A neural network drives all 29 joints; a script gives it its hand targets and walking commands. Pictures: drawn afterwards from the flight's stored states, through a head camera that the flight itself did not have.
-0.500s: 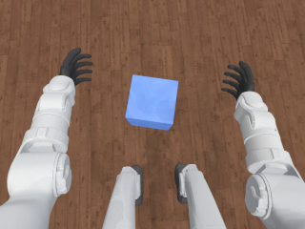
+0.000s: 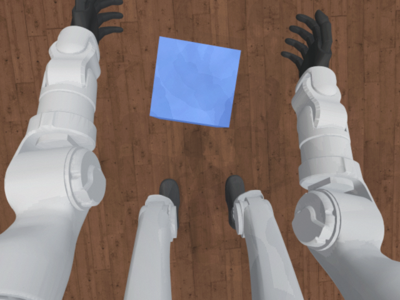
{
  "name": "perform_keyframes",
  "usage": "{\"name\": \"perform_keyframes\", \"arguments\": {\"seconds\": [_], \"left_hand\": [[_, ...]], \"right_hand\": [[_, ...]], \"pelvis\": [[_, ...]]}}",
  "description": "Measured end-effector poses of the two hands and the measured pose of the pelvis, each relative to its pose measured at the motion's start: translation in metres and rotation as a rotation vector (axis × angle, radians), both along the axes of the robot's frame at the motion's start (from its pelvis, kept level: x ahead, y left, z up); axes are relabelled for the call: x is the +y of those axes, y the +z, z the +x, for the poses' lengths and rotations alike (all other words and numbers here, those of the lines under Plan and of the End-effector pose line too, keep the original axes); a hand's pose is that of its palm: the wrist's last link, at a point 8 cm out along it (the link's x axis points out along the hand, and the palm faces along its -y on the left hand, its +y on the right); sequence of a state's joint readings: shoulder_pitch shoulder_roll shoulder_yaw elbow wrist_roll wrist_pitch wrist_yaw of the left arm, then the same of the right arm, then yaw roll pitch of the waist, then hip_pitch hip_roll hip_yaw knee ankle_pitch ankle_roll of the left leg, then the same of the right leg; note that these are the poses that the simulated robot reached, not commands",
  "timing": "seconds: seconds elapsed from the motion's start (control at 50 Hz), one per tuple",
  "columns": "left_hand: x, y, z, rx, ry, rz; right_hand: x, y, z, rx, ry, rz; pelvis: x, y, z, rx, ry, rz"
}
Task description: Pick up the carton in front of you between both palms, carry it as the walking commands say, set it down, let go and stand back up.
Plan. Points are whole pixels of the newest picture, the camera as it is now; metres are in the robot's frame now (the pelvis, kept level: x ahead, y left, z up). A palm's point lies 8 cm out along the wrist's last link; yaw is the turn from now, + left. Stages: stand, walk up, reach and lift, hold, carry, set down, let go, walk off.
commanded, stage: reach and lift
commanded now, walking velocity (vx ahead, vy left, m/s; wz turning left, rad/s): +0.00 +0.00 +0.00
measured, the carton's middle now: (193, 90) +0.51 +0.01 -0.50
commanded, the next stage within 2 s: none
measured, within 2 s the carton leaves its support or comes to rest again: leaves its support in 1.46 s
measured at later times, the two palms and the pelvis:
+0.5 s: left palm (123, 72) +0.53 +0.19 -0.36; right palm (270, 91) +0.49 -0.18 -0.36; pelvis -0.06 -0.02 -0.20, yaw +0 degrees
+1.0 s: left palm (133, 75) +0.53 +0.18 -0.41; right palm (257, 92) +0.49 -0.16 -0.41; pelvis -0.05 -0.02 -0.24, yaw -1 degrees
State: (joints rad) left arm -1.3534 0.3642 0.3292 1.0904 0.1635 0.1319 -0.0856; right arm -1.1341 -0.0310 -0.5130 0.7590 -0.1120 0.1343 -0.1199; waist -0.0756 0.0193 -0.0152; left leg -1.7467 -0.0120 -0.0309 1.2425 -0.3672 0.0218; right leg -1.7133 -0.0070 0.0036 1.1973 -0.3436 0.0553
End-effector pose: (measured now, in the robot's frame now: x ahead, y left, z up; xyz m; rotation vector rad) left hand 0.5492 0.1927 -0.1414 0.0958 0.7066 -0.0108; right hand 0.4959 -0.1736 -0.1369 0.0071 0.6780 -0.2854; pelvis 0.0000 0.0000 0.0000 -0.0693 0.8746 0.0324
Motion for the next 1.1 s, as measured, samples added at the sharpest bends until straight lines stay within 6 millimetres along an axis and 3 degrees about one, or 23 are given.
{"name": "perform_keyframes", "arguments": {"seconds": [0.14, 0.28, 0.4, 0.52, 0.66, 0.7, 0.8, 0.96, 1.1], "left_hand": [[0.002, -0.067, -0.013, -0.007, 0.037, 0.023], [0.004, -0.142, -0.026, -0.006, 0.060, 0.037], [0.004, -0.184, -0.024, -0.012, 0.051, 0.054], [-0.002, -0.222, -0.019, 0.016, 0.051, 0.035], [-0.008, -0.277, -0.027, 0.045, 0.039, 0.038], [-0.009, -0.288, -0.031, 0.048, 0.038, 0.033], [-0.012, -0.286, -0.023, -0.011, 0.031, 0.022], [-0.015, -0.267, -0.016, 0.005, 0.015, 0.012], [-0.021, -0.272, -0.018, 0.007, -0.001, 0.011]], "right_hand": [[-0.006, -0.071, -0.008, 0.012, 0.020, -0.011], [-0.007, -0.141, -0.013, 0.007, 0.043, -0.004], [-0.009, -0.186, -0.009, 0.013, 0.027, 0.009], [-0.007, -0.232, -0.011, 0.064, 0.046, 0.020], [-0.003, -0.286, -0.019, 0.106, 0.056, 0.027], [-0.007, -0.292, -0.019, 0.113, 0.055, 0.017], [-0.015, -0.272, -0.001, 0.021, 0.048, -0.011], [0.007, -0.275, -0.003, 0.086, 0.067, 0.041], [0.019, -0.283, -0.008, 0.085, 0.094, 0.040]], "pelvis": [[-0.007, -0.057, -0.004, 0.053, 0.013, -0.010], [-0.016, -0.122, -0.026, 0.012, 0.001, -0.008], [-0.021, -0.172, -0.048, -0.085, 0.002, 0.002], [-0.022, -0.210, -0.058, -0.175, -0.008, 0.000], [-0.021, -0.237, -0.060, -0.244, -0.011, 0.000], [-0.020, -0.242, -0.058, -0.274, -0.013, 0.002], [-0.019, -0.250, -0.054, -0.301, -0.017, -0.002], [-0.016, -0.245, -0.049, -0.265, -0.014, -0.010], [-0.015, -0.243, -0.048, -0.233, -0.005, -0.014]]}}
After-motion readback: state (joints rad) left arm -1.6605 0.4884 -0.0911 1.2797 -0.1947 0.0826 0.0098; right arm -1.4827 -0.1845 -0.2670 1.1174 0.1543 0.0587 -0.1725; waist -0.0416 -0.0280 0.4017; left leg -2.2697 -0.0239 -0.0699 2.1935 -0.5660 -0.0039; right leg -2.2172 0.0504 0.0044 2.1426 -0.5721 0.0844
